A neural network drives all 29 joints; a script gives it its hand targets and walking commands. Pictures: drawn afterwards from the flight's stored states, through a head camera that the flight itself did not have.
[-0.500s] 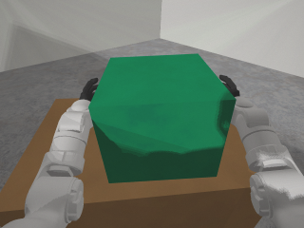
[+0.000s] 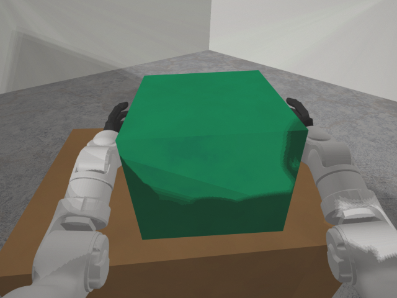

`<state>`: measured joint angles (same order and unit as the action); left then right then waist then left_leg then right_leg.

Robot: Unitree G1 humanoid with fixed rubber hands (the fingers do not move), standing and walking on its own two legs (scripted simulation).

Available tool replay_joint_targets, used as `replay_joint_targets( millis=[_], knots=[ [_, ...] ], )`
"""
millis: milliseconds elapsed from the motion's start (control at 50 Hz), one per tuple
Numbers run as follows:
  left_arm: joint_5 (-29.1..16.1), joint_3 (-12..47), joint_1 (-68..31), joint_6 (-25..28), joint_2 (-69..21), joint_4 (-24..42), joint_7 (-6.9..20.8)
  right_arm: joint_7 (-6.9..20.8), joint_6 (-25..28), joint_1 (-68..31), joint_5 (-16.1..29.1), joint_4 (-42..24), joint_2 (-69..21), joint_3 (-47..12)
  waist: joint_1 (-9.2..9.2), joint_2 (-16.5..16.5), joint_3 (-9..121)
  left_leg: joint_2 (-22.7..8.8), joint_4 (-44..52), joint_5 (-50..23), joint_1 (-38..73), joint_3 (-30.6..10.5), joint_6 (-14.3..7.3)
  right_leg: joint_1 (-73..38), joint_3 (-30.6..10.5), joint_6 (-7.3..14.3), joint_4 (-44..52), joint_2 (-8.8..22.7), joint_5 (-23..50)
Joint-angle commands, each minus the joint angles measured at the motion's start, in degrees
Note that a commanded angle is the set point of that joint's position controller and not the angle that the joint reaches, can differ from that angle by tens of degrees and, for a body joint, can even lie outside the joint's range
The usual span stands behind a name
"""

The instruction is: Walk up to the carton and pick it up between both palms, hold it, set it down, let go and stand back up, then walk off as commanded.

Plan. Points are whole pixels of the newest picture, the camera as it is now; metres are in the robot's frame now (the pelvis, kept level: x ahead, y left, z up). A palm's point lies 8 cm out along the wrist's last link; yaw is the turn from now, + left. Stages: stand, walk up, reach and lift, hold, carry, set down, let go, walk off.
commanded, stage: hold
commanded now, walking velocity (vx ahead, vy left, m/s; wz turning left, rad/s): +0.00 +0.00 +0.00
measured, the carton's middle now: (206, 145) +0.42 +0.00 +0.16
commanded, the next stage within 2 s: set down in 0.08 s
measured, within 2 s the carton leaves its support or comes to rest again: neither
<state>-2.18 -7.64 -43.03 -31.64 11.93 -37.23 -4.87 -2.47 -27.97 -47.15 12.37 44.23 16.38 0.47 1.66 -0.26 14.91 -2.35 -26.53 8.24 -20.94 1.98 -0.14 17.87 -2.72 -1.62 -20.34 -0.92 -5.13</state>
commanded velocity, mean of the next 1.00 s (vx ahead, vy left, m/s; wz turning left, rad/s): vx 0.00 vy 0.00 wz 0.00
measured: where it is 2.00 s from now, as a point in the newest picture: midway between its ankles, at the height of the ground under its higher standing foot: outside the picture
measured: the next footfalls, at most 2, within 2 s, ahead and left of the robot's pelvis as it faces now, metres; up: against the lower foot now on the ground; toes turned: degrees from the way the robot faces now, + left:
none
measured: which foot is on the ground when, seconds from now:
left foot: down 0.00-1.00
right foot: down 0.00-1.00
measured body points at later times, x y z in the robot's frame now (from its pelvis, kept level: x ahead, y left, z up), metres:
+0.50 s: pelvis +0.02 -0.01 +0.00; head -0.03 +0.00 +0.45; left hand +0.42 +0.20 +0.20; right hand +0.43 -0.18 +0.21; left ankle +0.06 +0.11 -0.74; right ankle +0.06 -0.14 -0.74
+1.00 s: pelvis +0.03 -0.01 +0.01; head -0.01 +0.00 +0.45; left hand +0.42 +0.20 +0.16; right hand +0.44 -0.18 +0.19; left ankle +0.06 +0.11 -0.74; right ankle +0.06 -0.14 -0.74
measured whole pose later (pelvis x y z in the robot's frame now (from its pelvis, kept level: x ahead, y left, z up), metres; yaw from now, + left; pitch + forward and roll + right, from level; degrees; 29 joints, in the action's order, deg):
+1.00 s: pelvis +0.03 -0.01 +0.01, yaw +0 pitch +3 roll -1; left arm 0.6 -10.6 -34.8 -23.5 9.7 -30.7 -4.6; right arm -1.3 -16.3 -43.3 10.0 43.2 13.1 2.9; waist -0.3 -0.5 10.0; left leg -2.2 -21.9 8.4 -16.6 1.9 0.4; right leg 14.3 -2.7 -1.1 -17.4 -0.8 -6.3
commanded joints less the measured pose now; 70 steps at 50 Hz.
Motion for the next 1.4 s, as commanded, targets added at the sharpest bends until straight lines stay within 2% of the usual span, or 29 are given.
replay_joint_targets(
  millis=[0, 60, 80, 180, 200, 240, 280, 340, 380, 400, 480, 520, 540, 560, 580, 600, 660, 700, 720, 780, 860, 920, 1000, 1040, 1120, 1140, 1260, 1300, 1380],
  knots=[
    [-7.62, 14.33, -49.71, 4.18, -44.08, 26.59, 11.41, 8.79, 5.42, -46.31, 9.86, -26.91, -40.84, -10.38, 1.12, -0.47, 21.75, 4.58, 11.35, 0.34, 10.92, -4.55, 0.0, -16.92, 0.52, 2.61, 3.84, -2.64, 1.98],
    [-7.92, 14.37, -49.02, 4.22, -44.1, 26.49, 11.36, 8.86, 5.6, -46.8, 9.91, -27.72, -41.39, -10.65, 0.96, -0.67, 20.71, 4.93, 11.28, -0.34, 10.24, -4.27, 0.09, -17.04, 0.26, 2.4, 4.11, -2.41, 2.15],
    [-8.64, 15.03, -53.45, 3.75, -40.3, 26.36, 10.68, 9.26, 5.0, -50.84, 11.99, -23.29, -40.2, -12.52, -3.51, -4.7, 21.04, 5.05, 13.15, 0.35, 11.07, -3.64, 1.02, -13.94, 1.71, 2.03, 3.97, -2.74, -2.93],
    [-7.57, 12.89, -52.08, 4.43, -40.03, 19.74, 10.51, 10.36, 5.88, -51.93, 8.2, -17.89, -39.17, -7.45, -2.01, -3.53, 16.77, 4.1, 14.68, 8.31, 8.49, -4.51, 0.47, -9.73, 2.58, 2.67, 4.73, -2.68, -8.1],
    [-7.06, 12.13, -52.1, 4.49, -39.35, 18.76, 10.72, 10.45, 6.25, -52.32, 8.25, -18.75, -39.48, -7.68, -2.81, -3.11, 16.68, 3.9, 14.65, 8.43, 8.47, -4.12, 0.39, -9.98, 2.66, 2.7, 4.84, -2.68, -8.43],
    [-6.84, 11.62, -51.46, 5.09, -39.09, 16.99, 11.07, 10.69, 6.91, -52.26, 6.63, -16.6, -38.94, -5.83, -1.85, -2.32, 16.14, 3.76, 14.67, 8.77, 8.24, -3.99, 0.3, -9.81, 2.86, 2.7, 4.93, -2.45, -8.61],
    [-5.17, 9.26, -50.13, 5.76, -38.38, 13.94, 11.7, 10.92, 7.89, -52.0, 4.44, -15.74, -38.62, -5.1, -2.36, -0.84, 15.3, 4.07, 14.77, 9.1, 8.05, -3.47, 0.31, -10.81, 3.35, 2.77, 5.29, -2.38, -9.57],
    [-3.07, 7.98, -47.33, 7.15, -38.44, 12.14, 12.16, 11.56, 9.89, -49.67, 2.35, -14.88, -37.44, -2.97, -2.28, -2.24, 15.17, 2.97, 16.15, 10.02, 8.85, -3.95, 0.43, -12.23, 3.91, 2.79, 4.79, -2.65, -8.67],
    [-1.62, 7.05, -43.23, 7.94, -38.59, 10.93, 12.74, 11.51, 11.0, -46.55, 0.7, -13.34, -37.4, -2.4, -1.71, -0.26, 14.34, 3.47, 15.71, 7.09, 11.02, -3.25, 0.92, -12.64, 3.83, 2.77, 5.92, -2.53, -7.95],
    [-1.17, 6.23, -41.88, 8.23, -38.11, 9.99, 13.01, 11.52, 11.48, -45.66, 0.15, -13.6, -36.69, -2.89, -2.36, 0.56, 14.52, 3.8, 15.29, 5.95, 12.16, -2.76, 0.75, -12.39, 3.78, 2.72, 6.2, -2.34, -7.87],
    [-0.19, 7.6, -37.16, 8.82, -38.19, 13.4, 13.61, 10.52, 13.14, -41.78, 0.29, -16.34, -36.36, -5.32, -2.21, 0.53, 16.76, 4.38, 13.26, -4.83, 16.26, -1.84, 1.63, -16.29, 4.35, 2.28, 6.06, -2.74, -0.05],
    [-0.95, 10.24, -37.32, 9.79, -39.24, 17.75, 12.99, 10.35, 14.27, -40.87, 1.32, -18.28, -36.97, -7.18, -2.19, -0.94, 20.61, 4.34, 12.04, -8.8, 19.04, -2.0, 2.3, -16.71, 4.41, 2.24, 5.48, -2.78, 3.1],
    [-2.28, 12.04, -38.2, 10.68, -39.88, 20.45, 12.65, 10.11, 14.97, -41.63, 2.15, -21.22, -37.99, -9.51, -2.48, 0.29, 23.5, 4.46, 10.82, -13.18, 20.72, -1.91, 2.41, -17.72, 4.77, 1.82, 4.85, -3.21, 6.58],
    [-2.41, 13.38, -37.69, 11.03, -40.17, 23.12, 12.03, 9.77, 15.01, -39.64, 2.54, -20.87, -37.83, -10.16, -2.27, -1.16, 25.09, 4.41, 9.46, -18.38, 23.0, -2.26, 3.2, -18.17, 4.79, 1.9, 4.66, -3.39, 10.37],
    [-3.37, 14.75, -37.55, 11.52, -40.4, 25.44, 11.53, 9.42, 15.37, -39.88, 3.67, -23.78, -38.84, -12.74, -2.32, 0.42, 27.7, 4.49, 8.08, -22.85, 25.33, -2.2, 3.32, -18.72, 4.93, 1.59, 4.31, -3.72, 13.81],
    [-4.42, 17.15, -39.75, 12.88, -41.39, 28.78, 10.93, 9.21, 16.01, -39.2, 3.97, -24.43, -39.03, -13.46, -1.52, -1.66, 30.51, 4.58, 6.64, -26.88, 27.13, -2.76, 4.37, -18.74, 4.88, 1.84, 3.82, -3.86, 16.48],
    [-5.18, 19.78, -40.82, 14.08, -41.1, 35.59, 9.53, 8.6, 16.8, -35.68, 5.35, -25.17, -40.55, -16.48, -1.53, -2.78, 33.11, 4.52, 4.52, -33.9, 29.94, -2.97, 5.57, -18.86, 5.0, 1.71, 3.53, -4.13, 20.78],
    [-5.83, 21.88, -38.1, 13.74, -42.0, 35.73, 9.24, 8.25, 16.83, -34.22, 5.19, -27.01, -40.13, -16.93, -0.14, -2.55, 32.5, 4.6, 3.66, -36.79, 30.0, -3.49, 5.81, -19.03, 5.1, 1.76, 3.4, -4.26, 23.61],
    [-5.74, 21.77, -38.19, 13.91, -40.98, 36.67, 9.07, 8.12, 16.92, -34.06, 5.45, -28.14, -40.93, -18.37, -1.28, -1.85, 33.11, 4.86, 3.47, -37.0, 29.54, -2.94, 5.68, -19.74, 4.76, 1.33, 3.09, -4.15, 24.92],
    [-5.17, 21.81, -36.66, 13.45, -41.15, 33.64, 9.37, 7.58, 17.04, -33.66, 4.76, -27.39, -40.19, -17.53, -0.18, -2.48, 28.44, 5.15, 4.32, -32.74, 26.44, -2.96, 5.5, -20.52, 4.54, 1.11, 3.54, -3.68, 24.31],
    [-4.17, 19.46, -36.94, 13.52, -40.32, 28.4, 9.86, 7.82, 17.05, -35.55, 3.25, -24.34, -39.53, -15.2, -0.82, -1.0, 23.64, 5.09, 6.0, -25.97, 24.57, -2.48, 4.51, -19.02, 4.24, 1.02, 4.49, -3.36, 17.99],
    [-2.17, 15.42, -37.31, 13.61, -39.7, 20.59, 10.43, 9.11, 16.91, -36.53, 0.26, -17.24, -38.68, -11.44, -1.32, 0.07, 17.69, 4.57, 8.94, -14.93, 21.04, -2.2, 3.43, -16.27, 3.88, 1.18, 5.68, -2.64, 8.29],
    [0.51, 12.28, -38.13, 14.24, -38.91, 14.92, 10.73, 11.34, 18.07, -36.38, -3.17, -10.42, -36.38, -6.07, -2.24, -0.97, 13.08, 4.03, 12.45, -2.69, 16.66, -2.15, 3.07, -13.9, 3.9, 1.69, 6.15, -1.85, -1.67],
    [1.48, 10.22, -39.2, 14.67, -38.03, 12.22, 10.94, 12.5, 18.88, -37.21, -5.29, -7.69, -35.9, -3.43, -2.55, 0.11, 11.25, 3.74, 14.39, 4.8, 14.41, -2.09, 2.24, -12.61, 4.1, 1.71, 6.3, -1.43, -7.21],
    [3.6, 7.09, -38.0, 16.38, -37.84, 6.73, 10.82, 15.06, 21.67, -38.62, -8.38, -5.14, -34.21, 0.35, -4.44, -0.4, 9.87, 2.98, 16.27, 10.36, 11.83, -1.89, 1.69, -11.95, 5.16, 2.02, 5.85, -1.4, -11.64],
    [3.36, 7.06, -39.1, 17.33, -37.88, 7.41, 10.62, 15.43, 22.69, -39.32, -8.7, -5.61, -35.23, 0.01, -4.47, 0.86, 11.18, 3.0, 15.92, 9.78, 11.16, -1.76, 1.58, -12.55, 4.99, 1.83, 5.33, -1.37, -10.58],
    [2.77, 8.65, -38.36, 21.98, -38.77, 8.05, 8.43, 16.38, 27.59, -40.01, -9.54, -7.62, -36.94, -2.38, -6.47, 1.61, 19.15, 3.16, 13.28, 1.96, 13.13, -0.58, 1.91, -12.48, 5.73, 1.67, 4.17, -1.41, -4.28],
    [2.34, 10.42, -39.03, 23.33, -39.62, 8.95, 7.74, 16.13, 28.74, -38.7, -9.93, -7.07, -37.08, -2.12, -4.88, 0.95, 22.35, 3.3, 12.29, -1.58, 14.31, -0.87, 2.42, -12.66, 6.14, 1.82, 3.88, -1.58, -0.79],
    [1.52, 13.02, -35.97, 25.02, -40.91, 11.62, 7.01, 15.12, 29.81, -32.53, -9.63, -5.76, -36.65, -3.97, -3.76, 0.68, 24.4, 3.12, 9.37, -14.91, 19.21, -0.87, 3.73, -13.02, 6.68, 1.9, 3.52, -2.52, 8.9]
  ],
)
